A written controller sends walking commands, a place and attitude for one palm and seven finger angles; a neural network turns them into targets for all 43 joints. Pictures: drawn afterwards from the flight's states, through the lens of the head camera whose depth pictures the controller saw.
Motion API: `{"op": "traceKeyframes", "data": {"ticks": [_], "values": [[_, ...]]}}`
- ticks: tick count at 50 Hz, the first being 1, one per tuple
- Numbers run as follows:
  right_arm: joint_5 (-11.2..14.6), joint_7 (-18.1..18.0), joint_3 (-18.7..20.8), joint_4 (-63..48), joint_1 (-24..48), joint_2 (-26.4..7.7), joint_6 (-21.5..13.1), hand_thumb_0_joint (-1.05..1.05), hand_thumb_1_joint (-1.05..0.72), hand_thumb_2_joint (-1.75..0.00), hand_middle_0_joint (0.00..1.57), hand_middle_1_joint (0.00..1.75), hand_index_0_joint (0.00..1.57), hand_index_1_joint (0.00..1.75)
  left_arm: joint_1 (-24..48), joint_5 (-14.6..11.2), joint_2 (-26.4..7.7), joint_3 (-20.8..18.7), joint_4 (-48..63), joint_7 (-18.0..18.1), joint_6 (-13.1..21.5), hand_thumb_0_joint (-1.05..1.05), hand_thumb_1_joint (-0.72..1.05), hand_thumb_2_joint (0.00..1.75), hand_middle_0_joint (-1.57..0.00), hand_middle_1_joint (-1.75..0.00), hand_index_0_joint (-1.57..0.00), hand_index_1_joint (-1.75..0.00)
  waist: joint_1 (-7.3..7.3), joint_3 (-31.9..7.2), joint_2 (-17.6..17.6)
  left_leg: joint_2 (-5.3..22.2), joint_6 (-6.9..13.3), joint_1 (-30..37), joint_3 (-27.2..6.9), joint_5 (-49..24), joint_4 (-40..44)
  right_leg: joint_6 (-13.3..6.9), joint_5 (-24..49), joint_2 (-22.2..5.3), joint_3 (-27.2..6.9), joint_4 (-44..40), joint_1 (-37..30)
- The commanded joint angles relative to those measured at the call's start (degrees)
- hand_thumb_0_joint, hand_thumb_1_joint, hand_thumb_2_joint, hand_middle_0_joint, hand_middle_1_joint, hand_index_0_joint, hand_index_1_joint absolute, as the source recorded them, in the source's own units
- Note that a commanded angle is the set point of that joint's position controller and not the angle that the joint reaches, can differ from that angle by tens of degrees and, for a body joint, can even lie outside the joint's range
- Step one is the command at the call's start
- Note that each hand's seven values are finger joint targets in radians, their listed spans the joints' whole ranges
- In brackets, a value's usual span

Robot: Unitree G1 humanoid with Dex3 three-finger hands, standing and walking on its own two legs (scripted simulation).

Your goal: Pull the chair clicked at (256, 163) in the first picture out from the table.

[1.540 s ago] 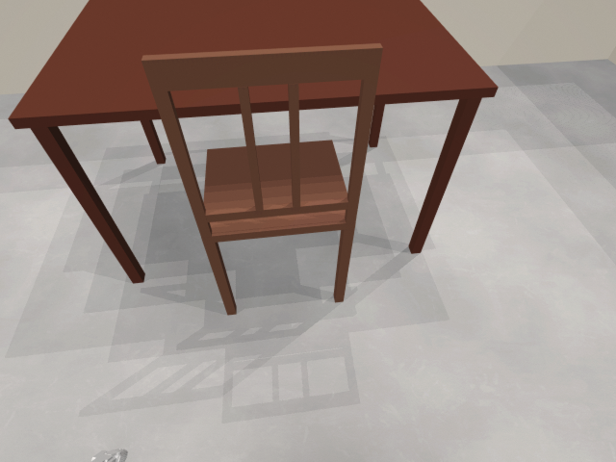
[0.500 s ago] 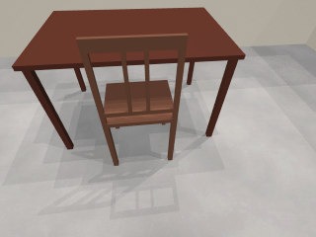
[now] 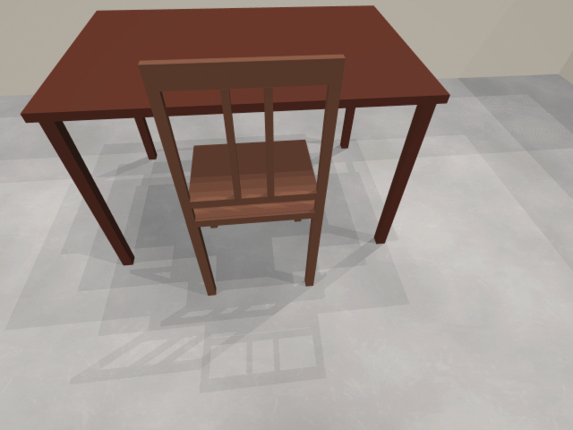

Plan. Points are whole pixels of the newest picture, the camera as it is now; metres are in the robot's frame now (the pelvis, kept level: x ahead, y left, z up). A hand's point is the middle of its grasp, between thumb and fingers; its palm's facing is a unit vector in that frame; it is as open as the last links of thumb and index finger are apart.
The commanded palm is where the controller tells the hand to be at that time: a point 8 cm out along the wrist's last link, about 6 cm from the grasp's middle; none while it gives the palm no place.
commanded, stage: turn to face it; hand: left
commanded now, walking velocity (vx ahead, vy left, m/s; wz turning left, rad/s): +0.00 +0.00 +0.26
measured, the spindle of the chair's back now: (232, 149) +0.76 +0.19 -0.07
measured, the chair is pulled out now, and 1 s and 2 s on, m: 0.00 0.00 0.00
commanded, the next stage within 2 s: take the last steps up to it in 0.42 s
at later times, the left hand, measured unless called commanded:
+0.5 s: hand out of the picture +0.01 +0.20 -0.19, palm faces +0.11 -0.97 -0.22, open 7.4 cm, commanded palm none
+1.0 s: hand out of the picture -0.05 +0.10 -0.17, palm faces +0.25 -0.95 -0.20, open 7.4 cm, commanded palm none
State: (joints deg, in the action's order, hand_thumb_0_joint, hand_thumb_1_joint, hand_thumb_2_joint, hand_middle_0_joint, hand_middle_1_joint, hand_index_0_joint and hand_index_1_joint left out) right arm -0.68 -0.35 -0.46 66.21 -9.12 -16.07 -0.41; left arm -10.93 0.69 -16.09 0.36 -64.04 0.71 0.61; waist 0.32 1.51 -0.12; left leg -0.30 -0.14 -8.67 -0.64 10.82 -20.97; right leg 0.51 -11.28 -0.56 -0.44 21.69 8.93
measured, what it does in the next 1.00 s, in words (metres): steps on the spot: right foot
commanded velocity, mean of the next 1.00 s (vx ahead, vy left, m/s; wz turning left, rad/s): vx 0.15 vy -0.05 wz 0.12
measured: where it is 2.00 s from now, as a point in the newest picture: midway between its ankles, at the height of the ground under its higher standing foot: (309, 408)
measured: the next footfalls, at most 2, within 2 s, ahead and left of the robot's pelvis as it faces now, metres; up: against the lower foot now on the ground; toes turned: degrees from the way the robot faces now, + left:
right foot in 0.80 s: +0.03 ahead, -0.10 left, +0.00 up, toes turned +4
left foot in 1.28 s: +0.26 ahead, +0.06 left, +0.00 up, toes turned +14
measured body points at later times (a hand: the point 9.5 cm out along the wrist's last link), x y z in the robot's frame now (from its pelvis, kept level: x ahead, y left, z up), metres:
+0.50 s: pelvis -0.01 +0.01 -0.01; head +0.00 +0.01 +0.44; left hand +0.00 +0.25 -0.17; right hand +0.05 -0.23 -0.17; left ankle +0.01 +0.12 -0.75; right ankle +0.01 -0.12 -0.75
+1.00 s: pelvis +0.06 -0.04 -0.01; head +0.06 -0.06 +0.44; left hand -0.06 +0.15 -0.15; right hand +0.10 -0.28 -0.17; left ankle +0.06 +0.10 -0.66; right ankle -0.01 -0.11 -0.75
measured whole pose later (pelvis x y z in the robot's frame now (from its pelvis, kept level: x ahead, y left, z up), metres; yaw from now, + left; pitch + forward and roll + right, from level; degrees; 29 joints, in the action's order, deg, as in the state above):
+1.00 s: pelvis +0.06 -0.04 -0.01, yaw +9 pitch -1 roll +1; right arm -1.9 -0.1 3.7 64.4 -17.0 -11.4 0.5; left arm -28.3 1.1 -6.5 -1.0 -64.7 1.4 3.5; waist 0.5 -0.5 1.4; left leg 3.3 0.7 -31.7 1.9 14.7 -63.5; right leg -5.3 -18.6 3.0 6.4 19.5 0.4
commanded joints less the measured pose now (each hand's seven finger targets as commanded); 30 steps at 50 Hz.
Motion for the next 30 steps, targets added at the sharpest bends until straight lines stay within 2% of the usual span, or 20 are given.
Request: {"op": "traceKeyframes", "data": {"ticks": [1,3,6,8,10,15,18,22,24,26,27,28,29,30], "values": [[0.19,-0.67,1.75,-3.21,1.46,-9.99,-1.41,0.00,-0.90,-0.90,0.20,0.30,0.20,0.30,0.86,0.02,-10.33,-2.11,3.05,0.47,1.13,0.00,0.90,0.90,-0.20,-0.30,-0.20,-0.30,-0.25,-1.66,0.31,6.42,1.39,-0.28,-5.36,-5.50,3.74,-1.27,4.28,-5.95,-5.07,-3.97,0.09],[0.20,-0.64,1.66,-3.41,1.24,-9.32,-1.19,0.00,-0.90,-0.90,0.20,0.30,0.20,0.30,0.43,0.04,-9.82,-2.14,3.13,0.55,0.86,0.00,0.90,0.90,-0.20,-0.30,-0.20,-0.30,-0.13,-1.15,-0.23,6.42,1.55,-0.85,-5.59,-6.68,3.26,-1.04,4.90,-6.10,-4.19,-3.25,-0.04],[0.10,-0.57,1.10,-3.29,0.23,-6.76,-0.65,0.00,-0.90,-0.90,0.20,0.30,0.20,0.30,-0.79,-0.10,-7.32,-1.74,2.94,0.79,0.18,0.00,0.90,0.90,-0.20,-0.30,-0.20,-0.30,-0.09,-1.55,0.70,6.05,1.20,-1.71,-5.58,-7.36,1.89,-0.45,4.66,-6.43,-3.57,-1.92,0.26],[0.14,-0.54,0.98,-3.32,-0.99,-5.17,-0.17,0.00,-0.90,-0.90,0.20,0.30,0.20,0.30,-1.43,-0.04,-6.24,-1.64,2.95,1.00,-0.26,0.00,0.90,0.90,-0.20,-0.30,-0.20,-0.30,-0.12,-1.53,-0.41,5.91,1.10,-2.74,-5.74,-7.28,1.07,-0.18,4.12,-6.45,-2.95,-1.08,0.13],[0.10,-0.49,1.07,-3.71,-1.06,-5.07,0.10,0.00,-0.90,-0.90,0.20,0.30,0.20,0.30,-1.71,-0.05,-6.12,-1.74,3.33,1.13,-0.50,0.00,0.90,0.90,-0.20,-0.30,-0.20,-0.30,-0.04,-1.16,-0.31,5.55,1.03,-3.84,-5.80,-7.40,-0.04,-0.20,3.68,-6.85,-2.89,-0.41,0.63],[0.06,-0.51,1.59,-4.67,-1.58,-4.30,0.45,0.00,-0.90,-0.90,0.20,0.30,0.20,0.30,-2.53,-0.03,-6.05,-2.51,4.29,1.42,-0.78,0.00,0.90,0.90,-0.20,-0.30,-0.20,-0.30,0.19,-1.28,-0.72,4.67,1.13,-5.99,-6.02,-8.31,-3.23,-0.81,4.54,-7.92,-2.81,1.30,0.56],[0.13,-0.55,1.98,-5.37,-2.13,-3.63,0.72,0.00,-0.90,-0.90,0.20,0.30,0.20,0.30,-3.28,0.01,-6.27,-3.04,4.92,1.51,-0.90,0.00,0.90,0.90,-0.20,-0.30,-0.20,-0.30,0.25,-1.51,-3.17,3.66,0.97,-7.31,-5.35,-7.05,-5.68,-1.67,3.58,-9.07,-3.15,1.30,0.36],[-0.05,-0.49,2.46,-6.11,-3.14,-2.42,1.19,0.00,-0.90,-0.90,0.20,0.30,0.20,0.30,-2.77,0.07,-5.63,-3.54,6.04,1.58,-1.33,0.00,0.90,0.90,-0.20,-0.30,-0.20,-0.30,-0.28,0.41,-3.45,2.82,1.12,-8.19,-5.24,-3.06,-8.19,-2.76,-3.23,-10.38,-3.27,0.73,4.67],[-0.17,-0.48,2.69,-6.50,-3.85,-2.62,1.20,0.00,-0.90,-0.90,0.20,0.30,0.20,0.30,-2.27,0.21,-4.83,-3.71,6.84,1.59,-1.62,0.00,0.90,0.90,-0.20,-0.30,-0.20,-0.30,-0.56,1.51,-0.53,3.77,1.93,-9.43,-7.81,-1.68,-6.33,-2.01,-6.45,-8.59,-1.45,2.99,5.96],[-0.38,-0.54,2.72,-7.05,-3.92,-3.28,0.90,0.00,-0.90,-0.90,0.20,0.30,0.20,0.30,-2.79,0.26,-3.12,-3.61,7.01,1.59,-1.75,0.00,0.90,0.90,-0.20,-0.30,-0.20,-0.30,-0.27,1.59,4.67,6.38,3.64,-11.41,-13.92,0.47,-1.04,-0.41,-7.98,-5.03,1.25,6.92,5.10],[-0.56,-0.64,2.68,-6.57,-4.49,-3.69,0.58,0.00,-0.90,-0.90,0.20,0.30,0.20,0.30,-4.33,0.36,-1.81,-3.33,6.24,1.41,-1.55,0.00,0.90,0.90,-0.20,-0.30,-0.20,-0.30,-0.11,-0.84,6.32,8.24,5.07,-10.63,-18.01,7.85,2.76,0.28,-10.58,-2.96,2.60,9.31,3.34],[-0.62,-0.80,3.09,-6.55,-5.46,-4.55,0.41,0.00,-0.90,-0.90,0.20,0.30,0.20,0.30,-5.45,0.69,-1.03,-3.00,5.84,1.08,-1.39,0.00,0.90,0.90,-0.20,-0.30,-0.20,-0.30,-0.12,-1.29,7.38,9.72,6.72,-10.37,-21.61,17.62,6.37,0.43,-13.31,-1.07,3.53,12.38,3.49],[-0.69,-0.91,3.57,-6.64,-5.97,-5.37,0.29,0.00,-0.90,-0.90,0.20,0.30,0.20,0.30,-5.82,1.07,-0.07,-2.79,5.60,0.75,-1.34,0.00,0.90,0.90,-0.20,-0.30,-0.20,-0.30,-0.51,-0.53,9.57,10.75,7.96,-10.37,-24.68,26.88,9.65,0.28,-15.25,0.06,3.72,15.89,5.73],[-0.73,-1.06,3.80,-6.50,-6.44,-5.45,0.18,0.00,-0.90,-0.90,0.20,0.30,0.20,0.30,-5.90,1.36,0.48,-2.71,5.49,0.47,-1.23,0.00,0.90,0.90,-0.20,-0.30,-0.20,-0.30,-0.88,1.17,10.73,11.67,9.10,-10.57,-26.33,31.84,11.66,-0.16,-16.03,0.36,3.34,19.52,8.13]]}}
